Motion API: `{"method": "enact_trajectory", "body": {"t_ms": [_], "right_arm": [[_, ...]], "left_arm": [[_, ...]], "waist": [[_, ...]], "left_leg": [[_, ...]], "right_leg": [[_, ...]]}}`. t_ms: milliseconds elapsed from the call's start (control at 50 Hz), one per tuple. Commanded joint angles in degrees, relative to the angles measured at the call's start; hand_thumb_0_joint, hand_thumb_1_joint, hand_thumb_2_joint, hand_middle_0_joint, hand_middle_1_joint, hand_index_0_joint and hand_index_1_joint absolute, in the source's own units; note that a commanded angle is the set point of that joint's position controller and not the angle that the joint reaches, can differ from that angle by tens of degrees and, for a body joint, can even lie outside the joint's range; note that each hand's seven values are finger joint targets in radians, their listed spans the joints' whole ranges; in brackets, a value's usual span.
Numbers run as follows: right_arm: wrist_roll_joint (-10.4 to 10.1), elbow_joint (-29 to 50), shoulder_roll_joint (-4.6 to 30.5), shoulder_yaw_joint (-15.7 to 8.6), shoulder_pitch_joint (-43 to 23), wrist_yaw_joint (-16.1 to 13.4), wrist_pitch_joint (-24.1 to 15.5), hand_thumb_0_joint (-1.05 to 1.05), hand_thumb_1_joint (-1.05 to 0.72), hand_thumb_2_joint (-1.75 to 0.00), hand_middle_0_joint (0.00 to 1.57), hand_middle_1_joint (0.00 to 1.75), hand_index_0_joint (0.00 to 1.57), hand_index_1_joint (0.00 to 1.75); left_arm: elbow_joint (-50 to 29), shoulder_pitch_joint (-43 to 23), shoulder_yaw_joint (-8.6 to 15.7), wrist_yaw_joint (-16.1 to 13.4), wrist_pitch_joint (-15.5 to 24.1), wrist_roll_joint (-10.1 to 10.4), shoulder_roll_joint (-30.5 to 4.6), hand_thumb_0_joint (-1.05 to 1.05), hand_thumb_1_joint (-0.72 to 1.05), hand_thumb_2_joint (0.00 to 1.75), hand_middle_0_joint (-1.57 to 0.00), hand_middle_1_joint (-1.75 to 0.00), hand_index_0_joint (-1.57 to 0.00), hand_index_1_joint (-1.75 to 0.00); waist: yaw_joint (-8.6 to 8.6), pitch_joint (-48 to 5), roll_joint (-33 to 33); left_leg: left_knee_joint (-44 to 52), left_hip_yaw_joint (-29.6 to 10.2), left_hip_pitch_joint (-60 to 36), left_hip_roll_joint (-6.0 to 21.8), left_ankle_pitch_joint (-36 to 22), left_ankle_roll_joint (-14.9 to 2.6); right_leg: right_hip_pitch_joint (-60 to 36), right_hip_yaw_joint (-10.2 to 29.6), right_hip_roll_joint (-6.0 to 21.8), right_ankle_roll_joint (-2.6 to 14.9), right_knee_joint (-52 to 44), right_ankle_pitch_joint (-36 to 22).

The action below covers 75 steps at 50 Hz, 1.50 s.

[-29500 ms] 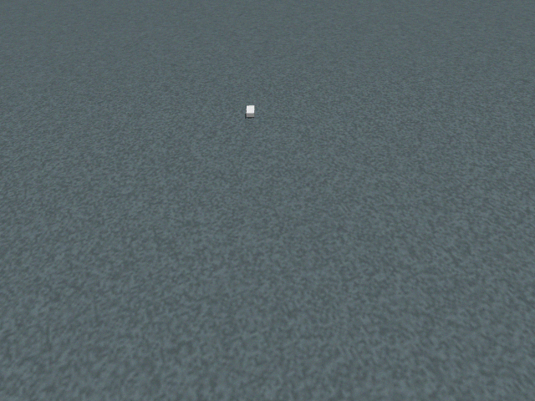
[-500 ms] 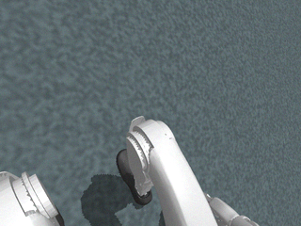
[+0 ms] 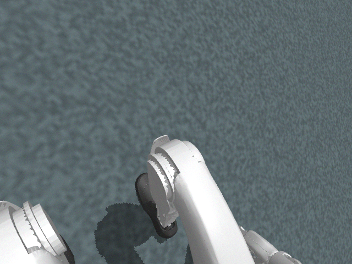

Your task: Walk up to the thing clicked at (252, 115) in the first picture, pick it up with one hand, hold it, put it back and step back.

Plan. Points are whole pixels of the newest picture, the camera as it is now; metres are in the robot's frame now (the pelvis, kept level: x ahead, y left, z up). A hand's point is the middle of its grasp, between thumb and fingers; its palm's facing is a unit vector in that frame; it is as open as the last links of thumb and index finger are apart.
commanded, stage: withdraw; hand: left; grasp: from above
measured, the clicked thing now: out of the picture +0.47 +0.34 -0.29
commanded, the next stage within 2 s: home in 0.94 s
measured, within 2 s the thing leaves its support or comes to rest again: neither
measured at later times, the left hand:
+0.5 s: hand out of the picture +0.49 +0.37 -0.11, palm faces -0.37 -0.09 -0.93, open 14.1 cm
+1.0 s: hand out of the picture +0.46 +0.33 -0.14, palm faces -0.44 -0.10 -0.89, open 13.8 cm
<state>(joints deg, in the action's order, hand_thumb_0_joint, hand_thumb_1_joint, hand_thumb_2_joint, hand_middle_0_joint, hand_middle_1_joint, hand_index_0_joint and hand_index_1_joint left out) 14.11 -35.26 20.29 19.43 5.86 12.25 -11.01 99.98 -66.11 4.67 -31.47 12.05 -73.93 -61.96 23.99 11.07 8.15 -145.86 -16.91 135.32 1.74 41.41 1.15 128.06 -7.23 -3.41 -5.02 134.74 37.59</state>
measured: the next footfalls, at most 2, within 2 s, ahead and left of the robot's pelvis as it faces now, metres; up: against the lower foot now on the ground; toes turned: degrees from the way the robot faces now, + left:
none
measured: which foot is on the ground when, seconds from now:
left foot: down 0.00-1.00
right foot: down 0.00-1.00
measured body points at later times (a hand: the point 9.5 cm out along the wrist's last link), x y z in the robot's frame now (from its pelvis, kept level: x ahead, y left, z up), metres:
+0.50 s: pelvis +0.00 +0.00 +0.02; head +0.24 +0.11 +0.39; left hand +0.50 +0.37 -0.06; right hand +0.09 -0.26 -0.06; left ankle +0.06 +0.13 -0.27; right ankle +0.12 -0.13 -0.27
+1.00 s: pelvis -0.01 -0.01 +0.02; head +0.23 +0.11 +0.38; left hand +0.48 +0.33 -0.09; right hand +0.05 -0.28 -0.05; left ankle +0.06 +0.13 -0.27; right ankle +0.12 -0.13 -0.27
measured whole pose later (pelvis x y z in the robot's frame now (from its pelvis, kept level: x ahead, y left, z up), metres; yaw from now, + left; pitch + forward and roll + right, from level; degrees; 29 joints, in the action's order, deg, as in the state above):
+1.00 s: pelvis -0.01 -0.01 +0.02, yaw +6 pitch +32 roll -11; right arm 9.0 -35.5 18.7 10.4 10.0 5.4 2.0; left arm 84.0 -65.0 0.6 -16.4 14.6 -74.3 -49.8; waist 18.6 2.2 2.2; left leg -138.1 -11.2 135.5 0.3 35.5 0.6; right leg 128.7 -3.6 -0.4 -2.9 131.3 35.4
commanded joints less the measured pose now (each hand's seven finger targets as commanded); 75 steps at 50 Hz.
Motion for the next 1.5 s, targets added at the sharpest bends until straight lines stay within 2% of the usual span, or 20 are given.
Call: {"method": "enact_trajectory", "body": {"t_ms": [0,40,60,140,240,360,400,500,600,620,720,820,940,1020,1060,1160,1260,1340,1400,1480], "right_arm": [[-0.1,-1.3,18.9,-5.6,11.1,-0.9,0.2,0.0,-0.89,-0.9,0.2,0.3,0.2,0.3],[-0.1,-0.9,19.1,-6.0,11.5,-1.0,0.3,0.0,-0.9,-0.9,0.2,0.3,0.2,0.3],[0.0,-0.6,19.1,-6.1,11.5,-1.0,0.2,0.0,-0.9,-0.9,0.2,0.3,0.2,0.3],[-0.4,-1.0,18.6,-7.5,11.8,-0.5,0.2,0.0,-0.91,-0.9,0.2,0.3,0.2,0.3],[-1.7,-0.4,17.2,-10.1,12.1,0.5,1.7,0.0,-0.91,-0.9,0.2,0.3,0.2,0.3],[-5.1,-0.1,15.1,-14.6,14.1,1.3,5.4,0.0,-0.91,-0.9,0.2,0.3,0.2,0.3],[-6.2,0.2,14.5,-15.7,14.8,0.9,7.3,0.0,-0.91,-0.9,0.2,0.3,0.2,0.3],[-7.6,1.1,14.4,-17.4,16.4,-2.0,11.4,0.0,-0.9,-0.9,0.2,0.3,0.2,0.3],[-8.2,2.0,13.1,-17.1,15.8,-5.4,13.6,0.0,-0.9,-0.9,0.2,0.3,0.2,0.3],[-8.2,2.3,13.2,-16.8,16.1,-6.0,13.9,0.0,-0.89,-0.9,0.2,0.3,0.2,0.3],[-7.3,1.7,12.2,-14.9,15.3,-8.1,14.5,0.0,-0.89,-0.9,0.2,0.3,0.2,0.3],[-5.9,0.2,12.1,-13.7,15.2,-8.1,14.5,0.0,-0.89,-0.89,0.2,0.3,0.2,0.3],[-4.6,0.1,13.3,-13.7,16.1,-7.5,12.7,0.0,-0.89,-0.89,0.2,0.3,0.2,0.3],[-4.2,0.6,13.4,-13.9,16.6,-6.9,10.7,0.0,-0.89,-0.89,0.2,0.3,0.2,0.3],[-4.9,1.6,13.5,-14.4,16.0,-6.5,10.1,0.0,-0.89,-0.89,0.2,0.3,0.2,0.3],[-6.4,0.5,11.9,-15.8,17.2,-5.8,10.2,0.0,-0.89,-0.9,0.2,0.3,0.2,0.3],[-8.4,0.4,11.7,-19.3,19.1,-5.7,11.8,0.0,-0.89,-0.9,0.2,0.3,0.2,0.3],[-10.8,2.3,10.7,-22.7,18.3,-6.0,13.3,0.0,-0.9,-0.9,0.2,0.3,0.2,0.3],[-12.2,2.6,9.0,-23.4,16.3,-6.8,13.9,0.0,-0.9,-0.9,0.2,0.3,0.2,0.3],[-13.2,3.8,7.9,-24.7,13.3,-7.8,13.9,0.0,-0.9,-0.9,0.2,0.3,0.2,0.3]], "left_arm": [[-6.1,-14.0,0.6,-2.3,0.1,0.7,-13.0,0.0,-0.5,0.97,-0.06,-1.02,-0.07,-1.01],[-7.1,-14.3,0.3,-2.4,0.1,0.9,-12.5,0.0,-0.51,0.97,-0.06,-1.03,-0.08,-1.01],[-15.1,-19.4,0.7,-2.7,0.7,0.9,-14.0,0.0,-0.5,0.97,-0.06,-1.04,-0.08,-1.01],[-15.3,-17.3,0.6,-2.0,-1.0,0.5,-12.1,0.0,-0.52,0.98,-0.06,-1.03,-0.08,-1.01],[-24.2,-13.3,2.9,0.1,-5.0,2.1,-10.8,0.0,-0.54,0.99,-0.06,-1.02,-0.07,-1.01],[-32.8,-11.9,1.8,9.6,-9.1,4.8,-5.7,0.0,-0.54,1.0,-0.06,-1.02,-0.07,-1.01],[-32.9,-12.7,-0.6,14.0,-9.8,6.0,-0.9,0.0,-0.54,1.0,-0.07,-1.02,-0.07,-1.02],[-32.0,-10.6,-2.9,24.0,-8.7,7.2,1.9,0.0,-0.53,1.01,-0.07,-1.02,-0.07,-1.02],[-34.0,-10.5,-3.5,29.1,-5.0,8.8,1.6,0.0,-0.5,0.99,-0.08,-1.01,-0.08,-1.0],[-34.7,-12.2,-4.2,29.5,-3.8,8.8,2.2,0.0,-0.5,0.99,-0.08,-1.01,-0.08,-1.0],[-33.5,-14.8,-4.1,27.6,1.9,7.6,0.9,0.0,-0.49,0.99,-0.08,-1.01,-0.09,-1.0],[-30.0,-19.4,-5.3,19.4,4.3,4.4,2.4,0.0,-0.48,0.97,-0.08,-1.01,-0.09,-1.0],[-25.0,-23.7,-1.0,9.7,1.9,-0.6,-3.1,0.0,-0.48,0.97,-0.07,-1.02,-0.09,-1.0],[-23.8,-22.7,1.7,6.6,-1.6,-1.0,-4.5,0.0,-0.44,0.93,-0.1,-0.99,-0.13,-0.97],[-27.0,-20.3,3.1,6.7,-3.6,-0.5,-6.0,0.0,-0.44,0.93,-0.11,-0.98,-0.13,-0.96],[-29.3,-14.3,2.6,11.1,-7.9,4.8,-3.2,0.0,-0.2,0.85,-0.23,-0.74,-0.21,-0.71],[-39.4,-4.3,2.7,19.8,-9.4,12.1,1.9,0.0,0.11,0.68,-0.18,-0.36,-0.17,-0.37],[-56.9,5.2,4.7,25.5,-9.9,21.2,5.0,0.0,0.43,0.69,-0.16,-0.25,-0.16,-0.25],[-63.8,11.3,3.1,27.9,-11.6,28.6,11.8,0.0,0.67,0.82,-0.19,-0.28,-0.19,-0.28],[-73.4,19.0,2.2,30.1,-13.1,35.9,16.4,0.0,0.9,0.9,-0.2,-0.3,-0.2,-0.3]], "waist": [[3.12,-36.6,-32.6],[3.65,-36.4,-31.3],[2.94,-40.4,-34.6],[2.01,-43.2,-38.7],[-2.84,-51.4,-44.0],[-5.49,-53.2,-38.5],[-4.18,-51.1,-34.0],[-4.21,-44.8,-24.0],[-4.83,-43.6,-20.0],[-3.8,-43.1,-19.6],[-4.38,-43.4,-22.2],[-3.53,-47.6,-28.8],[-3.21,-49.4,-34.6],[-3.5,-51.1,-34.3],[-5.96,-56.9,-37.2],[-6.57,-57.7,-31.8],[-10.18,-59.2,-29.2],[-14.81,-66.5,-28.0],[-13.75,-60.4,-21.3],[-15.91,-58.9,-21.4]], "left_leg": [[14.6,7.2,-28.8,1.8,-13.8,-1.13],[14.5,7.5,-28.2,1.7,-12.7,-1.35],[14.7,7.4,-30.9,1.9,-15.1,-0.97],[15.4,7.3,-35.0,1.9,-18.5,-0.22],[16.8,9.2,-38.3,1.4,-24.4,-0.1],[19.2,11.5,-32.5,0.2,-19.3,-1.36],[21.7,11.2,-31.3,-0.1,-16.1,-1.64],[23.7,11.5,-26.5,-1.3,-10.5,-2.28],[24.3,11.9,-26.7,-1.6,-10.4,-2.59],[24.1,11.8,-26.2,-1.6,-9.7,-2.72],[23.9,12.0,-28.7,-1.4,-9.5,-2.31],[23.6,11.4,-33.3,-1.0,-11.4,-1.91],[22.8,11.6,-35.6,-1.0,-11.8,-1.33],[21.9,12.3,-33.3,-1.3,-10.7,-1.82],[22.5,12.7,-35.6,-1.3,-12.6,-1.65],[22.8,14.0,-30.8,-1.5,-13.1,-2.63],[26.2,14.7,-33.9,-1.9,-14.9,-2.33],[31.3,15.0,-40.8,-2.0,-16.4,-2.26],[34.0,13.7,-39.8,-1.6,-14.7,-2.91],[39.8,12.1,-46.0,-1.0,-13.6,-2.63]], "right_leg": [[-20.6,-8.8,-1.6,5.55,-10.4,-15.4],[-21.5,-8.6,-1.8,5.4,-10.9,-14.8],[-22.3,-8.6,-1.5,5.47,-10.8,-16.9],[-20.5,-9.1,-1.3,5.9,-9.3,-18.8],[-21.4,-7.6,-1.1,6.54,-9.6,-22.4],[-21.1,-4.6,-0.5,6.64,-12.3,-19.1],[-21.1,-4.5,-0.3,6.78,-14.2,-16.4],[-21.4,-3.1,0.6,7.42,-18.8,-9.6],[-21.9,-2.2,1.2,7.33,-20.7,-8.3],[-21.0,-2.4,1.2,7.24,-20.9,-7.8],[-19.3,-2.2,1.4,7.3,-20.0,-7.6],[-16.4,-3.4,1.0,6.97,-16.4,-10.7],[-14.4,-4.4,1.2,7.07,-13.3,-11.8],[-14.5,-4.0,1.4,6.97,-13.2,-10.9],[-15.8,-3.5,1.6,7.21,-12.5,-12.4],[-20.9,-2.4,1.0,6.63,-14.8,-13.1],[-24.2,-1.6,1.5,7.35,-18.5,-12.6],[-29.5,0.2,2.1,7.35,-22.4,-13.5],[-29.7,0.6,2.1,6.8,-25.8,-13.4],[-31.1,1.5,2.7,6.84,-30.1,-12.1]]}}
